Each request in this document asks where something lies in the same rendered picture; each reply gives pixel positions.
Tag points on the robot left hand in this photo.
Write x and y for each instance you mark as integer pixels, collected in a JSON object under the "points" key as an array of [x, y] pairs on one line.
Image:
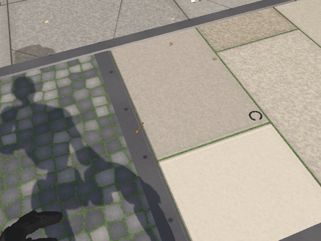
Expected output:
{"points": [[29, 223]]}

